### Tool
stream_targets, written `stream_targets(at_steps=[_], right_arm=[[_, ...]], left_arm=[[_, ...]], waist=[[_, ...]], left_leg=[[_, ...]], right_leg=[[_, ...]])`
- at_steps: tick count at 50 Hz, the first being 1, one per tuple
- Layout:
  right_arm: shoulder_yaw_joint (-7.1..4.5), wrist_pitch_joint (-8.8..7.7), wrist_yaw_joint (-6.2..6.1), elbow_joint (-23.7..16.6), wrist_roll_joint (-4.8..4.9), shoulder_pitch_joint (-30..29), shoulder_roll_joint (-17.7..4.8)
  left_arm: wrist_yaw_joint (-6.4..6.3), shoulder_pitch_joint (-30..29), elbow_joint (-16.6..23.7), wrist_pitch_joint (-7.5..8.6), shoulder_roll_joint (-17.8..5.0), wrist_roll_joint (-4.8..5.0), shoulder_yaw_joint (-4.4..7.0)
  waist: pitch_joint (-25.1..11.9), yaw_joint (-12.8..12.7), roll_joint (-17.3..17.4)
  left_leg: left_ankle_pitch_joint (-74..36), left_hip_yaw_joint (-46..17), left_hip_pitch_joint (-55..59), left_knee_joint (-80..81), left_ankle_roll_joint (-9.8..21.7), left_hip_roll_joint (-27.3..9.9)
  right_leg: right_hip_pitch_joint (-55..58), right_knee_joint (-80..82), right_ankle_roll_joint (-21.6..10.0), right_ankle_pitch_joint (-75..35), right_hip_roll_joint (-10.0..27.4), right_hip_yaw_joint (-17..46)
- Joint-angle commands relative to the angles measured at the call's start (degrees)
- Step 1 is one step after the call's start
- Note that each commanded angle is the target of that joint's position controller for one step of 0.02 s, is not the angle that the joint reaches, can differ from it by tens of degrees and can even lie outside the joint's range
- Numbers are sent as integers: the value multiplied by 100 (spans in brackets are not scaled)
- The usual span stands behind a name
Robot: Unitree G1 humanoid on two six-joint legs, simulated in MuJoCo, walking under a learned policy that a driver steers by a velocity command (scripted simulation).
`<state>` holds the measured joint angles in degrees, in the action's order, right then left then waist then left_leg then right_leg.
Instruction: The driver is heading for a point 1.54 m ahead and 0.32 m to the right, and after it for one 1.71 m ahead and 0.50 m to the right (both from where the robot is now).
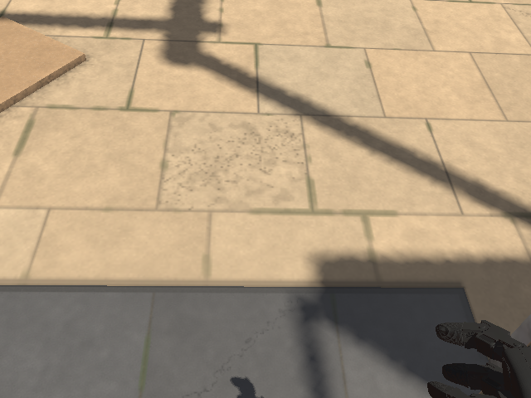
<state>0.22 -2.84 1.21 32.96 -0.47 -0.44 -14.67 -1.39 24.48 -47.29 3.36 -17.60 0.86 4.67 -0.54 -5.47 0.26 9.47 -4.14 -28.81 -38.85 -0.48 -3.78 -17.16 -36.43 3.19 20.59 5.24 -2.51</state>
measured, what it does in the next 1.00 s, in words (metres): steps on the spot: right foot, then left foot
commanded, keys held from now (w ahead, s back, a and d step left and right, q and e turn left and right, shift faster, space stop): e+shift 0.42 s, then shift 0.06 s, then q+shift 0.52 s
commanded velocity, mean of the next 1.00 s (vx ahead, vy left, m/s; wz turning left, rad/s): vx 0.03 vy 0.00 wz -0.19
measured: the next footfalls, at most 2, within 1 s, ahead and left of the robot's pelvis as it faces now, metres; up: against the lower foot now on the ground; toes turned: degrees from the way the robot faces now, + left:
right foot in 0.42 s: +0.08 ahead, -0.11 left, +0.00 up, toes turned -28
left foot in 0.98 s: +0.11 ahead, +0.14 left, +0.00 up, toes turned -3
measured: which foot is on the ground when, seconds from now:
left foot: down 0.00-0.42, up 0.44-0.96, down 0.98-1.00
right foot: up 0.00-0.40, down 0.42-0.98, up 1.00-1.00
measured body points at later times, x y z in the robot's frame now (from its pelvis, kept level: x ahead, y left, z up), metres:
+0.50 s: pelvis +0.05 +0.00 +0.01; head +0.07 -0.04 +0.46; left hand +0.35 +0.16 -0.05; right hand +0.07 -0.33 -0.11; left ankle +0.08 +0.14 -0.66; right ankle +0.05 -0.09 -0.72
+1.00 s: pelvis +0.07 +0.04 +0.01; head +0.10 +0.06 +0.45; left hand +0.28 +0.29 -0.10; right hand +0.17 -0.26 -0.08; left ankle +0.07 +0.14 -0.72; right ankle +0.05 -0.09 -0.71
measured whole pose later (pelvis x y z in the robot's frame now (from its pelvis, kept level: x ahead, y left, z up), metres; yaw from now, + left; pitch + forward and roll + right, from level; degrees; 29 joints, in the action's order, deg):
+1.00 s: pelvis +0.07 +0.04 +0.01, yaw -9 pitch +3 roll -2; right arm -4.8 2.8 1.1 39.4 0.5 9.8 -15.8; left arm -3.6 6.3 -42.8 -1.9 -16.1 -0.6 4.7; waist -0.1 0.5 -0.5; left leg 21.1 4.4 -18.5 -36.9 1.5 -3.1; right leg -19.2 -36.9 1.6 17.8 8.9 -16.7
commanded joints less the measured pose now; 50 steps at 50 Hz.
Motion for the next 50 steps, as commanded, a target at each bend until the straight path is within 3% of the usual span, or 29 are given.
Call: stream_targets(at_steps=[1, 2, 4, 7, 12, 14, 17, 20, 21, 22, 23, 24, 25, 26, 27, 29, 31, 32, 33, 36, 38, 39, 41, 44, 46, 47, 48, 49, 50], right_arm=[[-448, 143, -171, 2, -344, 1737, -1349], [-430, 226, -155, -59, -331, 1375, -1125], [-289, 260, -206, -62, -163, 566, -526], [-263, 202, -368, 59, -203, 293, -237], [-464, 169, -571, 150, -196, 423, -617], [-488, 245, -518, 184, -158, 352, -688], [-602, 299, -387, 299, -63, 417, -915], [-665, 287, -278, 609, 189, 666, -946], [-672, 279, -207, 833, 189, 1006, -835], [-621, 274, -166, 764, -3, 886, -667], [-479, 235, -244, 195, -135, 195, -430], [-547, 246, -282, 375, -60, -52, -616], [-489, 229, -287, 486, 51, 152, -490], [-468, 238, -327, 639, 52, 240, -447], [-467, 252, -370, 700, -34, 304, -502], [-450, 260, -354, 1152, -66, 894, -393], [-415, 264, -337, 1322, 38, 1003, -322], [-344, 295, -318, 1272, 1, 798, -215], [-355, 319, -314, 1109, -11, 429, -332], [-409, 427, -346, 949, 48, 514, -582], [-444, 468, -353, 856, 120, 496, -565], [-429, 497, -343, 799, 79, 567, -467], [-489, 492, -259, 674, 108, 641, -450], [-482, 505, -117, 429, 101, 678, -299], [-495, 552, -32, 367, 141, 844, -281], [-539, 548, 24, 392, 128, 1105, -331], [-578, 566, 72, 488, 143, 1521, -301], [-694, 573, 45, 567, 94, 1728, -526], [-882, 527, -78, 472, 23, 2074, -1191]], left_arm=[[-21, -57, 610, -77, 188, -27, -50], [-100, -155, 658, -221, -219, 52, 58], [-229, -150, 625, -467, -304, 19, 144], [-261, -259, 752, -659, -177, -5, 165], [-13, -1125, 1292, -650, 168, -100, 4], [61, -1334, 1465, -677, 117, 13, -3], [154, -1472, 1572, -744, 22, 13, 11], [232, -1349, 1554, -807, -159, 144, 133], [158, -1116, 1508, -840, -384, 48, 218], [49, -780, 1510, -832, -976, 17, 394], [-31, -904, 1732, -767, -1466, -182, 427], [-39, -1091, 1835, -610, -1070, -337, 308], [-130, -1314, 1837, -487, -875, -257, 201], [-171, -1655, 1871, -408, -574, -129, 111], [-204, -1944, 1841, -372, -253, -28, -17], [-187, -2025, 1552, -286, 295, -157, -268], [-181, -2078, 1305, -227, 232, -301, -262], [-177, -2111, 1222, -209, 123, -336, -242], [-192, -2172, 1172, -207, -102, -443, -190], [-271, -1905, 985, -328, -559, -310, -6], [-344, -1884, 925, -374, -506, -236, 33], [-363, -1771, 883, -349, -426, -194, 27], [-326, -1951, 960, -331, -296, -247, 17], [-290, -2112, 911, -336, -448, -252, 124], [-279, -2205, 965, -380, -480, -151, 151], [-292, -2173, 903, -418, -487, -154, 142], [-287, -2266, 856, -453, -435, -65, 121], [-201, -1948, 678, -511, -272, -52, 105], [-133, -2007, 750, -525, -106, -214, 75]], waist=[[-1129, 834, 2158], [-914, 831, 1739], [-539, 469, 1303], [-291, 365, 1012], [-580, 617, 565], [-652, 623, 571], [-546, 661, 746], [-457, 512, 520], [-482, 456, 181], [-516, 388, -1082], [-801, 291, -2173], [-1273, 28, -965], [-1203, 303, -682], [-1048, 466, -267], [-944, 588, -316], [-1031, 787, -506], [-742, 766, -547], [-563, 678, -585], [-381, 557, -538], [-262, 352, -856], [-115, 294, -831], [-189, 280, -800], [-321, 366, -710], [-496, 518, -704], [-689, 578, -783], [-801, 692, -785], [-826, 916, -736], [-646, 921, -185], [-472, 930, 1311]], left_leg=[[-4477, -1816, 2866, 1025, 1114, -2277], [-2525, -1503, 2384, 1497, 1249, -1848], [-132, -1185, 2025, 1882, 1045, -1437], [-307, -344, 1469, 1984, 1094, -1359], [-1313, 101, 1999, 2002, 1389, -1871], [-1514, 572, 1848, 1892, 1277, -1812], [-1430, 947, 1855, 1794, 1076, -1823], [-937, 1337, 1946, 1233, 570, -1627], [-720, 1568, 1746, 669, 270, -1354], [874, 1968, 327, -916, -175, -736], [2842, 1527, -1355, -2654, -593, 88], [2906, 500, -1340, -3857, -608, 49], [2325, 165, -1450, -4005, -460, -159], [1825, 91, -1494, -3695, -407, -299], [1385, 67, -1390, -3332, -451, -363], [735, 83, -316, -2934, -516, -370], [599, 123, 205, -2095, -554, -331], [582, 201, 453, -1487, -501, -301], [636, 343, 482, -1171, -487, -167], [1518, 586, -29, -1405, -478, -98], [1704, 545, -472, -1665, -467, -230], [1817, 527, -613, -1816, -457, -256], [1917, 483, -646, -2011, -439, -334], [1884, 631, -163, -1433, -216, -359], [1646, 964, 345, -872, -103, -114], [1255, 1053, 747, -384, -2, -52], [693, 1184, 1324, 425, 189, 109], [18, 952, 1778, 1175, 458, 316], [-1940, -802, 2756, 1663, 1016, -678]], right_leg=[[-2325, -3109, 109, 1949, -664, 818], [-2539, -3681, 150, 1352, -560, 705], [-2846, -4231, 245, 779, -225, 470], [-2468, -4214, 306, 332, -185, 238], [-2174, -2801, 130, -46, 213, 309], [-1605, -2136, 12, -282, 113, 100], [-1051, -1253, -179, -165, -69, -315], [-181, 393, -525, -545, -434, -598], [424, 1061, -752, -1090, -481, -270], [1641, 1304, -1196, -3458, 425, 1142], [1916, 1577, -2433, -3611, 1712, 3220], [1792, 1608, -2642, -3702, 1879, 3150], [1485, 1513, -2355, -3253, 1710, 2458], [1348, 1493, -1894, -2683, 1333, 1989], [1187, 1551, -1620, -2500, 1176, 1676], [602, 1729, -1440, -2618, 904, 908], [256, 1882, -1346, -2250, 750, 385], [57, 1986, -1334, -1991, 686, 292], [29, 2008, -1352, -2061, 762, 264], [558, 1985, -1681, -1880, 1287, 651], [766, 1998, -1718, -1617, 1488, 772], [869, 1993, -1746, -1604, 1654, 821], [1080, 1913, -1797, -1951, 1659, 730], [1010, 1738, -1569, -2379, 1597, 197], [1032, 1455, -1438, -3003, 1554, -253], [952, 1310, -1287, -2828, 1535, -422], [696, 883, -1087, -2605, 1480, -608], [240, 84, -674, -1895, 1072, -929], [-1424, -1641, -90, 149, 443, -1296]])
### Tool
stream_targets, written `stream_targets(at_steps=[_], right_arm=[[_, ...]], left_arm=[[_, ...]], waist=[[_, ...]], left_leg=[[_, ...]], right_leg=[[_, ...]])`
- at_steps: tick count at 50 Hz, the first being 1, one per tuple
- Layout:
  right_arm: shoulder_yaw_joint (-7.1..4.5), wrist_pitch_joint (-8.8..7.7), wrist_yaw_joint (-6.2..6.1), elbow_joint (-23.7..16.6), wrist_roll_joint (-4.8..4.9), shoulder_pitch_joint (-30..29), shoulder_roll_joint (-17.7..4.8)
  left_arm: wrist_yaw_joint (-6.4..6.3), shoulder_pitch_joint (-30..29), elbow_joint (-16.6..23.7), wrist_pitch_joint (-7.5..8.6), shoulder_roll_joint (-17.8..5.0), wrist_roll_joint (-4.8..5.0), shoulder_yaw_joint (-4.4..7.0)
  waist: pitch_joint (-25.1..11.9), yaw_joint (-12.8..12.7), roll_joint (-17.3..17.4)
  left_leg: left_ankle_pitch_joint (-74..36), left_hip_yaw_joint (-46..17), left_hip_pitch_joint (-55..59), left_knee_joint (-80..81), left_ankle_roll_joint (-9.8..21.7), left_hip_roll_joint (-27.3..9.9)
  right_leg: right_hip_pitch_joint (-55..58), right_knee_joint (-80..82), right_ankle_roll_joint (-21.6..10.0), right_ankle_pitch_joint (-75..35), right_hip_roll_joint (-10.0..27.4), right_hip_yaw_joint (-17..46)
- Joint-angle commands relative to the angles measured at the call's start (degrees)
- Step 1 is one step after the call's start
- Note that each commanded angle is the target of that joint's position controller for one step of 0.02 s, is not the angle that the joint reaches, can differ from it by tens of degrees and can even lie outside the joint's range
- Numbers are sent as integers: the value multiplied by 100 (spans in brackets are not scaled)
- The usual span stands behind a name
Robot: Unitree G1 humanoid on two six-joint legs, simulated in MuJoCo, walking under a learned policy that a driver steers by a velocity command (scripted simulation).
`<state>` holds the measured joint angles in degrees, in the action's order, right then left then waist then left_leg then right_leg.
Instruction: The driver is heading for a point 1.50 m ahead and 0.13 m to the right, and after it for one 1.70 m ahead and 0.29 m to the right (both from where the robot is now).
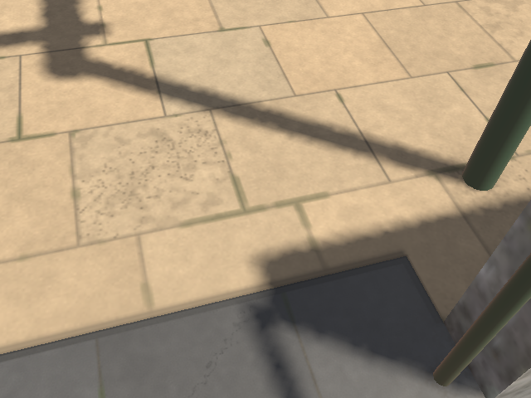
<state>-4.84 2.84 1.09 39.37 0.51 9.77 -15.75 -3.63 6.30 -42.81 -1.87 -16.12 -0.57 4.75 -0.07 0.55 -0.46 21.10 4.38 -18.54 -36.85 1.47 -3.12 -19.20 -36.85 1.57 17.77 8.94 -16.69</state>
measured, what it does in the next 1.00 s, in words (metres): walks ahead, turning right: right foot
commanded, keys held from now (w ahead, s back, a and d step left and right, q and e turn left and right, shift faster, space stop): q+shift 0.08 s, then shift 0.04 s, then e+shift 0.52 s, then w+e+shift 0.12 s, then w+shift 0.06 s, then w+q+shift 0.18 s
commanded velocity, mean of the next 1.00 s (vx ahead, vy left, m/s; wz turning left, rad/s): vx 0.08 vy -0.01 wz -0.23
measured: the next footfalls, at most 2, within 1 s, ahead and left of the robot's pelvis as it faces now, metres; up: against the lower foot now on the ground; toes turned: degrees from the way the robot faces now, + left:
right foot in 0.74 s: +0.10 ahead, -0.13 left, +0.00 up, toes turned -18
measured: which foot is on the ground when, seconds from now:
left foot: down 0.00-0.72, up 0.74-1.00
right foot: up 0.00-0.72, down 0.74-1.00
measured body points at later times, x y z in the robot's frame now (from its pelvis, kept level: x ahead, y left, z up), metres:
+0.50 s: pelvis +0.03 +0.03 +0.01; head +0.06 +0.05 +0.46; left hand +0.15 +0.31 -0.11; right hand +0.21 -0.20 -0.07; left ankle -0.02 +0.10 -0.72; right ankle +0.04 -0.12 -0.64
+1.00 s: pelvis +0.16 -0.05 +0.02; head +0.17 -0.08 +0.47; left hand +0.29 +0.17 -0.10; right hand +0.23 -0.34 -0.09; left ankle +0.26 +0.08 -0.50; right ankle +0.07 -0.11 -0.72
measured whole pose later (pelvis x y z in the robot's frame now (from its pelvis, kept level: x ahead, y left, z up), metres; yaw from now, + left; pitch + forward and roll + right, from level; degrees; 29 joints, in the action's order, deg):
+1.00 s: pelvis +0.16 -0.05 +0.02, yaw -18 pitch +2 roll +2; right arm -2.7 -1.0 -1.1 39.1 0.6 9.7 -14.1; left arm -0.6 19.4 -45.2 0.1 -11.2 -1.0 0.6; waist 0.0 0.2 2.3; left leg 22.9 -3.3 -56.2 -100.0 -1.0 0.3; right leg -6.7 -23.9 -3.1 18.2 0.2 -3.0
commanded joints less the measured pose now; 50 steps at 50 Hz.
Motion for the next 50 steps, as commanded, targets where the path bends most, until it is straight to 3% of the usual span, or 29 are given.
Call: stream_targets(at_steps=[1, 2, 4, 5, 6, 9, 11, 13, 15, 17, 21, 26, 31, 33, 35, 36, 37, 38, 39, 40, 41, 42, 43, 45, 46, 47, 48, 49, 50], right_arm=[[-387, -192, -116, -439, -176, 947, -1533], [-366, -353, -59, -547, -253, 950, -1306], [-300, -369, -136, -736, -35, 395, -1092], [-203, -318, -199, -875, 47, 127, -879], [-131, -290, -257, -991, 33, 19, -748], [154, -339, -305, -1005, -119, -26, -168], [301, -361, -298, -722, -205, 268, 161], [278, -339, -322, -610, -297, 327, 84], [153, -289, -407, -733, -371, 162, -274], [34, -191, -472, -782, -341, 216, -525], [33, -136, -474, -952, -268, 28, -315], [-21, -163, -432, -942, -234, -181, -380], [-142, -59, -356, -863, -158, -404, -691], [-206, -87, -291, -713, -63, -341, -871], [-236, -232, -190, -515, 62, -183, -980], [-197, -283, -206, -380, 116, 58, -805], [-57, -337, -218, -618, -110, -256, -420], [67, -573, -223, -1176, -137, -742, -67], [16, -860, -94, -1159, 155, -1292, -488], [15, -1026, -18, -1145, 291, -1345, -596], [54, -1098, -44, -918, 99, -1050, -511], [48, -1061, -133, -758, -83, -954, -533], [7, -947, -134, -492, -181, -368, -523], [56, -646, -44, -65, 16, 418, -247], [108, -532, -140, -89, 65, 325, -148], [159, -502, -195, -135, 100, 137, 7], [200, -440, -220, -412, 94, -125, -4], [275, -341, -256, -443, -13, -112, 169], [288, -231, -308, -499, -55, -35, 155]], left_arm=[[149, -579, 625, 100, -71, -154, 6], [167, -841, 705, 179, -288, -41, 50], [224, -919, 779, 269, -351, -11, 60], [193, -787, 728, 242, -451, -77, 83], [179, -640, 695, 228, -441, -46, 67], [215, 11, 344, 155, -240, 60, -36], [251, 283, 94, 86, -55, 139, -82], [265, 118, 109, 44, -68, 215, -68], [245, -261, 359, 35, -322, 243, 17], [226, -214, 487, 22, -480, 254, 86], [204, 46, 595, -38, -389, 227, 119], [435, 3, 836, 38, -13, 137, -11], [679, -42, 928, 35, -77, 225, -38], [665, 26, 960, 16, -247, 228, 16], [639, 503, 930, -29, -411, 303, 141], [608, 1241, 616, 42, -836, 412, 374], [560, 1947, 558, 120, -1313, 516, 527], [601, 2174, 755, 322, -1853, 373, 536], [543, 2341, 624, 452, -1481, 199, 414], [476, 2012, 531, 563, -1256, 166, 349], [437, 1722, 533, 622, -953, 150, 234], [372, 808, 716, 548, -635, 20, 43], [313, 746, 702, 493, -479, -45, -55], [393, 1201, 261, 469, -281, 61, -162], [348, 682, 294, 419, -107, 75, -283], [321, 1127, 71, 388, -181, -5, -263], [294, 1251, -3, 297, -414, -23, -199], [241, 1175, 14, 181, -298, -109, -263], [196, 963, 106, 113, -438, -129, -230]], waist=[[-491, 173, 2178], [-988, 471, 1361], [-680, 155, 529], [-724, 19, 477], [-824, -77, 593], [-1042, -226, 437], [-867, -170, 502], [-492, -8, 685], [-147, 176, 815], [-20, 271, 836], [188, 241, 472], [-102, 202, 500], [-290, 161, 749], [-511, 100, 856], [-862, -272, 717], [-1249, -564, -36], [-1110, -831, -756], [-1568, -722, -1355], [-1405, -1103, -324], [-575, -889, -395], [-285, -590, -24], [289, -156, -146], [-105, 52, -351], [-218, 131, -391], [234, 253, -562], [315, 43, -580], [461, 50, -659], [287, 135, -620], [170, 239, -604]], left_leg=[[-4996, -3379, 2018, 1335, 1798, -1676], [-4162, -3520, 1976, 1492, 2053, -1795], [-3146, -2934, 1952, 1329, 1425, -1209], [-3355, -2670, 1728, 1315, 1245, -1137], [-3726, -2521, 1558, 1244, 1161, -1036], [-4352, -1759, 1396, 1230, 895, -814], [-4215, -1370, 1288, 1386, 690, -713], [-3874, -1128, 1208, 1573, 536, -692], [-3680, -1114, 1233, 1725, 556, -844], [-3637, -1306, 1555, 1797, 815, -1170], [-3306, -1280, 1817, 1864, 1260, -1480], [-4405, -568, 2170, 1579, 1375, -1437], [-4891, 181, 1878, 1183, 1081, -1430], [-4748, 349, 1668, 945, 875, -1528], [-3699, 633, 1324, 321, 575, -1496], [-3182, 1008, 770, -941, 313, -1059], [-112, 960, -1025, -2543, -21, -628], [1647, -94, -3510, -4270, -262, 587], [1002, -1098, -4317, -5184, -137, 324], [441, -1009, -4888, -5206, 26, 39], [-220, -1009, -4775, -5040, 73, -196], [-629, -812, -4052, -5204, -97, -165], [-431, -657, -3296, -5962, -209, -154], [-58, -498, -3647, -7099, -191, -115], [425, -538, -3219, -7072, -288, 122], [631, -745, -3451, -7169, -290, 482], [470, -685, -3634, -6602, -237, 520], [172, -692, -3646, -6284, -229, 525], [-128, -630, -3677, -6065, -319, 533]], right_leg=[[-2755, -3017, 514, 2119, -723, 906], [-2805, -3634, 473, 2074, -714, 1763], [-3233, -3830, 348, 1011, -571, 2033], [-3094, -3751, 352, 619, -520, 2104], [-2821, -3969, 401, 311, -548, 2079], [-2186, -3970, 448, -296, -453, 2002], [-1829, -3462, 483, -464, -338, 2028], [-1669, -2801, 516, -520, -336, 2139], [-1753, -2479, 596, -324, -441, 2175], [-2149, -2721, 702, 137, -447, 2093], [-2821, -3324, 831, 582, -258, 2074], [-2681, -2551, 689, 433, -134, 1725], [-1574, -1187, 341, 294, -388, 1081], [-854, -730, 116, 285, -673, 732], [438, 20, -304, 296, -1031, 556], [1742, 580, -642, 151, -1439, 701], [2819, 922, -1227, 377, -350, 2583], [3846, 2160, -2542, 3187, 1013, 6716], [3863, 2952, -2607, 4511, 1419, 7292], [3427, 2950, -2353, 3855, 1465, 6690], [2825, 2649, -1994, 2646, 1242, 5837], [1762, 2223, -1728, -1229, 893, 4479], [1205, 2007, -1632, -2976, 632, 3568], [1108, 1744, -1433, -3252, 407, 2719], [444, 1565, -1249, -5364, 304, 2154], [506, 1585, -1116, -5845, 260, 1708], [527, 1652, -970, -5612, 106, 1382], [609, 1639, -904, -5686, 102, 1157], [795, 1681, -893, -5545, 135, 951]])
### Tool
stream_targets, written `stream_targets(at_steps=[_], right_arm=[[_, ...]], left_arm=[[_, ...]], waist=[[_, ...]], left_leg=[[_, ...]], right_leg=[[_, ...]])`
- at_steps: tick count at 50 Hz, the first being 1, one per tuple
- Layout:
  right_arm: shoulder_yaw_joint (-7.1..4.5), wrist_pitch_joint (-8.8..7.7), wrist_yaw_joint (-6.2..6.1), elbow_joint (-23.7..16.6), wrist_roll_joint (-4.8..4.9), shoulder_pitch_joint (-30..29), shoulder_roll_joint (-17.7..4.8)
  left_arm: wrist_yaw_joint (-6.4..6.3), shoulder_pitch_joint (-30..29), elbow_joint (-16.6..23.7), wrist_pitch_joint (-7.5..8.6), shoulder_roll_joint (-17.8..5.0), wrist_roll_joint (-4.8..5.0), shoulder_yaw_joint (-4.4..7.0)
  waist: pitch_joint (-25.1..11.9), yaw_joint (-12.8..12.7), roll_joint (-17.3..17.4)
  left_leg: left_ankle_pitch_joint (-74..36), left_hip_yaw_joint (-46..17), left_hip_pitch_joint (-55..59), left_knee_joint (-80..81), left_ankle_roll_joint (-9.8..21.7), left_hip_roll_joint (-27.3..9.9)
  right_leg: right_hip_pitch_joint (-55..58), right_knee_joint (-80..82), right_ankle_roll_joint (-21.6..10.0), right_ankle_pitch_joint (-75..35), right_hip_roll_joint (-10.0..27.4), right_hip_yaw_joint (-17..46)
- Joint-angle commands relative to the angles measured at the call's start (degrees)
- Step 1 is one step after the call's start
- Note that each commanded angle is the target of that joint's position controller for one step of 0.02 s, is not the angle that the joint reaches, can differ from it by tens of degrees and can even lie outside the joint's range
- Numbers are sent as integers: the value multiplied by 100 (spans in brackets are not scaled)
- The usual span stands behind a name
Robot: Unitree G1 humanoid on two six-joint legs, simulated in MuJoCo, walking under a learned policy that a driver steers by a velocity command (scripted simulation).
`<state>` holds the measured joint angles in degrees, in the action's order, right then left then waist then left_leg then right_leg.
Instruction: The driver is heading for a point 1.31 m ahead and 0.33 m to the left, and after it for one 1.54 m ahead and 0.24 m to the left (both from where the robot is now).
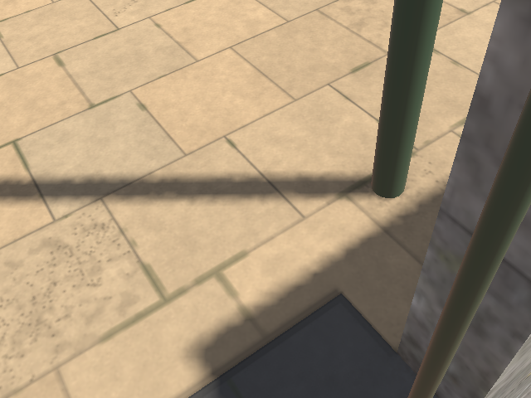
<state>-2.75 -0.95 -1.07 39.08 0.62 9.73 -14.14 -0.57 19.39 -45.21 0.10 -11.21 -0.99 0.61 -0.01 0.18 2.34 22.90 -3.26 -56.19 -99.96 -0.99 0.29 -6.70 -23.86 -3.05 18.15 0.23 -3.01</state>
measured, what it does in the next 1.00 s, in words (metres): climbs, turning left: left foot 0.11 m higher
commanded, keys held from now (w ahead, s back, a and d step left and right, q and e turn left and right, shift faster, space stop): w+q+shift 0.48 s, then w+shift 0.08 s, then w+e+shift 0.44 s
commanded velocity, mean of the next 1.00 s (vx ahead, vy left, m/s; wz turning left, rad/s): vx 0.59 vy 0.02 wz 0.26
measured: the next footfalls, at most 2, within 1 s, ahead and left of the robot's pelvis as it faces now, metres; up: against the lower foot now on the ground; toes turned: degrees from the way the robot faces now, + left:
left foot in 0.20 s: +0.21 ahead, +0.12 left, +0.11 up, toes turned +13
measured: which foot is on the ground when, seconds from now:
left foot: up 0.00-0.18, down 0.20-1.00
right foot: down 0.00-0.20, up 0.22-1.00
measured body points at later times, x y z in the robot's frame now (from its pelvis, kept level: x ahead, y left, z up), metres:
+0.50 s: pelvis +0.14 +0.06 +0.10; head +0.15 +0.09 +0.55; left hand +0.27 +0.35 +0.03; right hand +0.34 -0.17 +0.02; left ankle +0.17 +0.11 -0.64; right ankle +0.23 -0.10 -0.52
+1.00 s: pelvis +0.44 +0.06 +0.07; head +0.47 +0.06 +0.52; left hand +0.62 +0.34 +0.01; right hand +0.51 -0.22 -0.05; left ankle +0.17 +0.11 -0.64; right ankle +0.66 -0.02 -0.62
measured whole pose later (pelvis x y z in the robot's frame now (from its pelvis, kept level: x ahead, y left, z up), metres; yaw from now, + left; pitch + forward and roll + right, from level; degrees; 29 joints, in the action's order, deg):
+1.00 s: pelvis +0.44 +0.06 +0.07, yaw +15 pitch +4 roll +0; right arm -1.5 -3.7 0.1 44.3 -1.3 25.3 -18.7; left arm 3.9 5.5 -34.1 6.1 -16.5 3.1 1.1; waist -0.9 6.7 1.1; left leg 26.5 -1.3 14.8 -8.8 1.0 -0.1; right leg -40.3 -38.3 -6.1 4.3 3.7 -3.0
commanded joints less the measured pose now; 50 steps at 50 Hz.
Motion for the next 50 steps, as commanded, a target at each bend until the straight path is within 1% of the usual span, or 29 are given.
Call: stream_targets(at_steps=[1, 2, 4, 5, 8, 9, 10, 11, 12, 13, 14, 15, 17, 19, 20, 21, 22, 23, 24, 25, 26, 28, 30, 33, 35, 38, 43, 47, 50], right_arm=[[130, 270, -148, -717, -167, -206, 21], [180, 277, -149, -732, -210, -294, 130], [242, 280, -28, -865, -237, -392, 199], [224, 368, 72, -967, -171, -484, 50], [52, 390, 158, -915, -89, 287, -473], [-44, 364, 178, -794, -63, 886, -663], [-277, 294, 220, -562, -28, 1719, -1182], [-514, 274, 58, -619, 24, 1127, -1877], [-383, 215, -12, -858, -85, 653, -1689], [-236, 116, -44, -966, -40, 563, -1191], [-171, 55, 3, -978, 92, 613, -852], [-186, 85, 0, -984, 214, 570, -794], [-189, 133, -102, -1054, 162, 499, -680], [-190, 37, -100, -984, 202, 800, -733], [-209, 39, -79, -925, 212, 1103, -764], [-94, -240, 81, -819, 255, 1118, -807], [-136, -321, 151, -941, 301, 900, -946], [-109, -329, 142, -881, 295, 1034, -959], [-49, -277, 99, -711, 211, 1401, -763], [35, -202, 30, -710, 150, 1338, -650], [62, -144, -44, -628, 52, 1347, -541], [22, -143, -51, -798, 4, 927, -669], [-44, -171, -24, -819, -90, 853, -804], [-18, -248, 31, -679, -165, 1076, -809], [6, -390, 80, -648, -100, 1031, -829], [59, -508, 130, -429, -138, 1149, -851], [-18, -520, 154, 34, -40, 1455, -991], [-74, -356, 89, 125, -138, 1341, -1101], [-145, -311, 0, 141, -264, 1220, -1421]], left_arm=[[-175, -758, 530, -209, -1284, -75, 286], [-241, -864, 637, -226, -1234, -152, 255], [-277, -744, 589, -224, -1280, -41, 282], [-364, -783, 676, -244, -1233, 79, 266], [-329, -1341, 779, -296, -1564, 230, 319], [-312, -1473, 777, -286, -1573, 295, 302], [-370, -1442, 868, -280, -1430, 354, 295], [-247, -1426, 1388, -251, -735, 81, 154], [-66, -1105, 1262, -69, -775, -61, 116], [54, -1367, 1406, 64, -818, 41, 129], [65, -1492, 1453, 139, -733, 40, 118], [3, -1583, 1549, 210, -621, 5, 93], [-130, -1754, 1637, 233, -795, 42, 158], [-208, -1693, 1590, 279, -917, 68, 216], [-210, -1760, 1520, 317, -923, 63, 215], [22, -1175, 1517, 296, -350, -150, 47], [103, -1360, 1558, 266, -317, -157, 35], [117, -1612, 1604, 273, -361, -145, 67], [108, -1906, 1713, 336, -354, -89, 102], [65, -1946, 1688, 397, -254, -76, 52], [-15, -1928, 1673, 442, -315, 14, 110], [-101, -1523, 1461, 499, -450, 78, 203], [-84, -1807, 1539, 591, -634, 236, 207], [-41, -2088, 1673, 739, -806, 353, 228], [16, -1975, 1653, 776, -860, 378, 213], [136, -1919, 1648, 747, -836, 386, 165], [415, -2100, 1651, 628, -639, 344, 43], [490, -2165, 1664, 704, -683, 443, 43], [411, -1275, 1418, 666, -1148, 394, 305]], waist=[[226, 422, -883], [76, 269, -851], [-139, 69, -1115], [-232, 36, -1101], [-1100, 413, -1484], [-1282, 679, -1317], [-1194, 989, -610], [-966, 197, 1911], [-1540, 46, 1476], [-1161, 70, 909], [-424, -122, -24], [-212, -211, -348], [-342, -164, -184], [-486, -51, -104], [-619, 187, -152], [-1233, -340, -621], [-829, -196, -235], [-622, -67, -199], [-454, 109, -169], [-438, 172, 19], [-365, 194, 337], [-411, 75, 683], [38, 364, 1100], [361, 717, 696], [344, 797, 674], [397, 868, 298], [638, 979, 131], [746, 751, -117], [-53, 30, 652]], left_leg=[[-172, 429, -46, 1146, -129, 29], [-233, 590, -209, 1579, -205, -147], [10, 901, 130, 1909, -135, -455], [56, 955, 437, 2280, 18, -422], [273, 1216, 2015, 3515, 665, 99], [-117, 1126, 2804, 4486, 906, 318], [-1062, 100, 4121, 5728, 1312, 441], [-1992, -3249, 4634, 7194, 2409, -441], [-887, -4681, 4482, 8021, 2721, -1057], [-297, -4378, 4035, 8026, 2483, -1164], [-90, -3736, 3546, 7796, 1992, -803], [-167, -3027, 3475, 7824, 1804, -512], [-767, -2517, 3675, 8092, 1798, -211], [-1712, -2399, 4304, 8226, 1852, -208], [-1329, -2555, 4831, 8433, 1891, -249], [1705, -2825, 5007, 8136, 1336, -422], [1767, -2951, 4750, 8145, 1265, -503], [1474, -2797, 4675, 8221, 1198, -432], [1155, -2651, 4637, 8274, 1289, -404], [686, -2363, 4508, 8467, 1410, -370], [518, -2212, 4503, 8518, 1359, -335], [472, -1975, 4129, 8666, 1217, -249], [612, -2140, 3978, 8912, 1392, -526], [648, -2587, 5089, 8874, 1446, -1127], [631, -2662, 5827, 8829, 1486, -1358], [324, -2337, 6283, 8891, 1528, -1516], [-747, -1265, 6489, 9214, 1331, -1519], [-2901, -240, 6351, 9307, 1013, -1361], [-7602, 456, 6237, 7995, 860, -1291]], right_leg=[[-217, 464, -394, -5324, 1006, -653], [265, 570, -426, -5289, 1215, -717], [637, 424, -607, -6205, 1628, -868], [721, 307, -575, -6749, 1655, -952], [1315, -515, -532, -9478, 1736, -1029], [1267, -1282, -452, -9463, 1675, -1049], [50, -3023, -205, -7517, 1357, -854], [-2390, -5057, 473, 234, -671, -287], [-2649, -6759, 324, 969, -914, 1266], [-2971, -7200, 130, 784, -823, 1323], [-3212, -6750, 54, 569, -582, 1216], [-3381, -6230, 23, 414, -379, 1135], [-3176, -6126, 89, 205, -398, 1071], [-3297, -6084, 122, 260, -498, 1002], [-3529, -6005, 88, 176, -509, 1040], [-3971, -5537, 163, -617, -64, 1158], [-4233, -5280, 226, -797, -9, 1082], [-4271, -5003, 292, -868, -21, 970], [-4208, -4683, 409, -825, 3, 938], [-4001, -4293, 541, -510, -38, 596], [-3785, -3820, 610, -500, -44, 489], [-2920, -3353, 652, -843, -37, 242], [-2805, -2647, 659, -1298, 185, 338], [-3893, -2263, 462, -1461, 456, 521], [-4617, -2295, 293, -1417, 578, 580], [-4989, -2378, 220, -1267, 579, 613], [-4885, -1966, -18, -1302, 722, 426], [-3975, -1434, -235, -1543, 562, 46], [-1989, -1600, -487, -1243, -261, -542]])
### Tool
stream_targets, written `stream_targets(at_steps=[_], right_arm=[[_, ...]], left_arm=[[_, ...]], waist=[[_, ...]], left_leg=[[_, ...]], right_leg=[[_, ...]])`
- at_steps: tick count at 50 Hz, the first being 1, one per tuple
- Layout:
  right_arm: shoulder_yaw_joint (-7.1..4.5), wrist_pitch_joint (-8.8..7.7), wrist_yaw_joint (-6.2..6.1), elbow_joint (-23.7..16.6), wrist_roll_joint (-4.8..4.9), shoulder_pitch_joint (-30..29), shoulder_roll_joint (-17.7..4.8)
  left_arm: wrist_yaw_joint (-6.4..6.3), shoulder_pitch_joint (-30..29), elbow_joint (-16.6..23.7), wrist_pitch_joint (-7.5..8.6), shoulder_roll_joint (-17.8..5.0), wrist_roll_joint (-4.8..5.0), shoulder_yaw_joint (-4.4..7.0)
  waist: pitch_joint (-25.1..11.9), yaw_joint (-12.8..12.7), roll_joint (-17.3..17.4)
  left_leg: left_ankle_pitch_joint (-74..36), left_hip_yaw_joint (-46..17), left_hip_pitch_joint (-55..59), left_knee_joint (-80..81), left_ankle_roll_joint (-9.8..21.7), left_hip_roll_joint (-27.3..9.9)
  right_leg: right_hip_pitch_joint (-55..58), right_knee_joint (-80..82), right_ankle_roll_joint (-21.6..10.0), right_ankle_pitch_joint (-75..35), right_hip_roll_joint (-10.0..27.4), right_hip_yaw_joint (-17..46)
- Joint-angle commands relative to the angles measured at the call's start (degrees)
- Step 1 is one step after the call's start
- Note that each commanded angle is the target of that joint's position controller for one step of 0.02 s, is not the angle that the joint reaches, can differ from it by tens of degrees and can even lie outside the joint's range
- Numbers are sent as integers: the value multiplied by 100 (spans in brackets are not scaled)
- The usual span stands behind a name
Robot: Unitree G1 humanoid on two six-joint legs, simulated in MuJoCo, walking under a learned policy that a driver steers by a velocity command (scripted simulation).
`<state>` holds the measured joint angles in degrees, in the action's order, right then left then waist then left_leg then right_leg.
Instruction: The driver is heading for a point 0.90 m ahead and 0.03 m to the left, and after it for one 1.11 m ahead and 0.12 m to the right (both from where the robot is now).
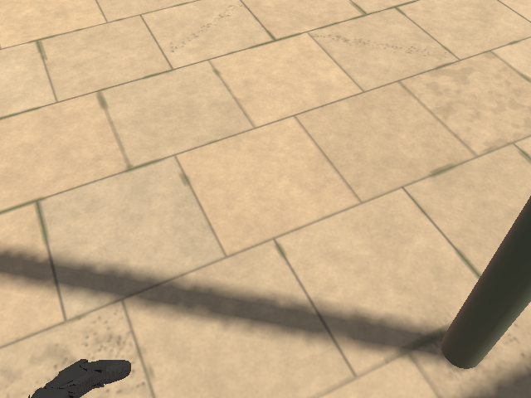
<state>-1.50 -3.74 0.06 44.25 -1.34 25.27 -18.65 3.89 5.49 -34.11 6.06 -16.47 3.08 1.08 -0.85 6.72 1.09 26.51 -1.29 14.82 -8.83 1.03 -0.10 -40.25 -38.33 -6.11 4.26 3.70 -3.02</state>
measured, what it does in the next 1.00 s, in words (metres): walks ahead: right foot, then left foot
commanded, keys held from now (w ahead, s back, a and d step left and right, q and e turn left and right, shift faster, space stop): w+e+shift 0.12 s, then w+q+shift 0.60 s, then w+e+shift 0.20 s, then shift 0.08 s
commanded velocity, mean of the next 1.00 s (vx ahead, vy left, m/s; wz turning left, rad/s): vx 0.98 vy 0.00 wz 0.14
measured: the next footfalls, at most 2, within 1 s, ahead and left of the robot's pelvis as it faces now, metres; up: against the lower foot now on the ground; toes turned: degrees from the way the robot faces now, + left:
right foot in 0.04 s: +0.23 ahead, -0.14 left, +0.00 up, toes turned -7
left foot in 0.52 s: +0.74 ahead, -0.03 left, +0.00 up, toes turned -2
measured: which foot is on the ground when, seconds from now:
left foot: down 0.00-0.06, up 0.08-0.50, down 0.52-1.00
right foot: up 0.00-0.02, down 0.04-0.50, up 0.52-0.98, down 1.00-1.00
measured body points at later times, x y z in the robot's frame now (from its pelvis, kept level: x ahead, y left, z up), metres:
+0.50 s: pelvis +0.47 -0.08 -0.01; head +0.49 -0.07 +0.44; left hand +0.56 +0.20 -0.13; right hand +0.62 -0.34 -0.09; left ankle +0.71 -0.02 -0.69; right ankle +0.20 -0.13 -0.69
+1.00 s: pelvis +0.97 -0.10 +0.00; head +0.99 -0.10 +0.45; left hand +1.17 +0.17 -0.05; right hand +1.04 -0.38 -0.12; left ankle +0.71 -0.03 -0.69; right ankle +1.16 -0.17 -0.71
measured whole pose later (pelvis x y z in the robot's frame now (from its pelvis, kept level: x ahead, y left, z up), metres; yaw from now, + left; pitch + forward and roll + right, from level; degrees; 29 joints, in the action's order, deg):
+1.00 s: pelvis +0.97 -0.10 +0.00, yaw +10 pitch +1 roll +0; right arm -3.1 -3.9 0.1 46.3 -1.0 22.0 -16.6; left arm 1.6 3.2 -33.6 7.8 -15.9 0.8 1.2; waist 1.1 4.1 -0.4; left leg 27.0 -8.8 7.5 -30.8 5.2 5.4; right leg -30.9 -27.4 -4.4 -4.2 -0.7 -1.9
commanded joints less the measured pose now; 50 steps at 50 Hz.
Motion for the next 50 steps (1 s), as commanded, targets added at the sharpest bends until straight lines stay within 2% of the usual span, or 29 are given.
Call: stream_targets(at_steps=[1, 2, 3, 4, 5, 7, 8, 10, 12, 14, 16, 19, 20, 24, 25, 26, 27, 28, 29, 31, 33, 35, 36, 39, 41, 45, 47, 49, 50], right_arm=[[-250, 0, -76, -357, -151, -357, -914], [-172, -53, -92, -502, -121, -336, -944], [91, -248, -1, -842, -51, 268, -173], [122, -493, 5, -737, 118, -159, -383], [21, -587, -13, -1146, 381, -1011, -796], [111, -659, -86, -1205, 291, -1226, -540], [116, -492, -139, -1139, 189, -808, -418], [140, -135, -108, -922, 176, -331, -106], [163, -15, -95, -926, 175, -501, 23], [92, -92, -35, -816, 219, -814, 6], [130, -262, 110, -626, 313, -1299, 83], [48, -443, 314, -877, 459, -2146, -15], [48, -345, 427, -991, 442, -1998, 185], [-276, -234, 403, -876, 482, -950, -657], [-436, -144, 333, -596, 538, 150, -1022], [-554, -28, 202, -357, 462, 1221, -1174], [-513, 66, 157, -78, 398, 1611, -1156], [-407, -48, 206, -313, 93, 1194, -756], [-412, -47, 192, -455, 25, 978, -451], [-444, -211, 283, -563, 190, 243, -546], [-434, -236, 241, -949, 120, -579, -383], [-441, -235, 177, -823, 269, -638, -542], [-368, -261, 141, -779, 292, -512, -309], [-391, -215, -84, -537, 345, -580, -344], [-382, -223, -11, -368, 285, -183, -412], [-328, -204, 63, 22, 287, 322, -423], [-312, -119, 12, 129, 97, 162, -447], [-335, -16, -24, 10, -52, -488, -687], [-270, 30, -78, -279, -148, -771, -368]], left_arm=[[-111, 1275, 48, -14, -826, 73, 395], [-193, 2174, -94, -88, -1303, 20, 602], [-231, 2623, -159, -74, -1941, -100, 742], [-253, 3146, -392, -105, -1509, -98, 714], [-184, 3000, -267, -66, -1280, -92, 613], [-122, 2245, -240, -51, -1071, -152, 511], [-191, 1759, -93, -20, -787, -192, 421], [-298, 1136, -31, -17, -231, -276, 182], [-409, 871, -41, 81, -342, -274, 169], [-477, 942, -157, 147, -392, -334, 151], [-472, 1372, -272, 168, -653, -250, 262], [-488, 1760, -558, 30, -826, -299, 278], [-521, 1738, -628, -15, -872, -230, 286], [-581, 1161, -504, -206, -1335, -603, 482], [-568, 939, -426, -242, -1298, -633, 515], [-526, 670, -372, -217, -1108, -488, 479], [-386, 1012, -240, -21, -158, -543, 218], [-349, 1359, 240, 178, -5, 41, 111], [-358, 916, 229, 326, -530, 42, 149], [-329, 49, 546, 423, -379, -201, 82], [-285, 152, 463, 375, -382, -273, 151], [-460, 106, 436, 281, -509, -398, 140], [-518, -57, 462, 242, -403, -400, 78], [-388, -729, 639, 165, -94, -447, -75], [-298, -984, 581, 190, -57, -383, -54], [-249, -1384, 650, 247, -273, -236, 66], [-203, -976, 642, 298, -568, -175, 246], [-253, 1170, 137, 223, -844, -146, 420], [-308, 2465, -191, 151, -999, -276, 372]], waist=[[-603, -1333, 1103], [-962, -1867, 577], [-1759, -1444, -1517], [-2729, -1732, -1088], [-1563, -1764, -827], [-454, -1114, 286], [-188, -654, 44], [206, -252, -573], [781, -143, -708], [890, -289, -748], [796, -806, -154], [1166, -1058, -178], [1415, -846, -349], [24, -87, -791], [-538, 425, -1008], [-788, 950, -661], [-624, 544, 1744], [-1290, -204, 2718], [-1421, 93, 1101], [-146, -417, -618], [99, -878, -499], [254, -894, -418], [386, -759, -391], [831, -384, 89], [630, 97, 219], [754, 355, 319], [390, -120, 504], [-695, -1428, 705], [-1674, -1795, -187]], left_leg=[[-8653, 475, -1308, -2484, 618, -1169], [-8119, 587, -2811, -4349, 396, -949], [-2738, 352, -5438, -7336, -161, 98], [-443, -562, -5626, -7939, -22, 406], [-833, -675, -6412, -7943, 86, 119], [-1193, -604, -6300, -7298, 76, -350], [-1284, -567, -5909, -6951, 40, -594], [-1114, -465, -5565, -6617, -110, -803], [-1748, -202, -5189, -5690, -340, -776], [-2928, 53, -4825, -4746, -402, -609], [-3821, 308, -4920, -3814, -306, -519], [-4490, 228, -5515, -2722, 65, -404], [-4431, 113, -5167, -2496, 237, -369], [-3131, 1077, -4116, -2829, 652, 471], [-2828, 767, -2968, -3102, 927, 430], [-2746, 473, -1372, -2967, 1000, 425], [-1770, -543, 35, -3289, 1582, -19], [715, -4416, 963, -1450, 2683, -1186], [1494, -4881, 683, -616, 2205, -1219], [839, -4308, -1338, -498, 1916, -922], [-371, -3675, -2461, -601, 1919, -470], [-878, -3189, -2865, -502, 1963, -383], [-904, -3012, -3129, -478, 1945, -344], [-1625, -1750, -4009, -249, 1522, 40], [-1372, -1566, -4107, -28, 1246, -73], [-3140, -1237, -1554, -312, 1083, -536], [-5998, -1004, -843, -1216, 848, -701], [-7862, -788, -1193, -3442, 537, -605], [-5085, -725, -2603, -5677, 337, -210]], right_leg=[[2969, -166, -339, 320, -876, -706], [4752, -193, -535, 602, -776, -274], [6991, 313, -1761, 2833, 962, 3231], [7239, 1649, -1542, 3519, 1318, 5160], [6687, 2011, -1212, 3016, 1176, 4827], [4751, 2169, -1067, 2204, 1087, 3889], [3894, 2363, -975, 2062, 918, 3268], [2640, 2633, -956, 1884, 633, 2323], [1417, 3056, -748, 1442, 288, 1299], [1211, 3145, -598, 629, -21, 452], [2248, 3329, -501, 484, 187, 277], [3640, 3548, -177, -476, 405, -44], [3551, 3539, -96, -1352, 484, -226], [5109, 1119, 302, -6642, 706, -580], [4960, -231, 262, -7313, 790, -569], [3751, -2032, 297, -6755, 583, -653], [1274, -4926, 583, 582, -615, -385], [-457, -6489, 863, 2783, -1364, 771], [-241, -5889, 447, 2008, -906, 1298], [15, -4338, 132, 1655, -545, 1254], [463, -3664, 112, 1492, -356, 1384], [522, -2651, 408, 1392, -141, 1350], [473, -2088, 485, 1215, -50, 1281], [1143, 1, 681, -943, -6, 603], [1992, 388, 728, -2312, -182, 224], [618, 1224, 296, -1353, -242, 71], [993, 1108, 71, -717, -559, -125], [3027, 1104, -140, -1189, -574, -34], [5187, 433, -352, -2414, 492, 1223]])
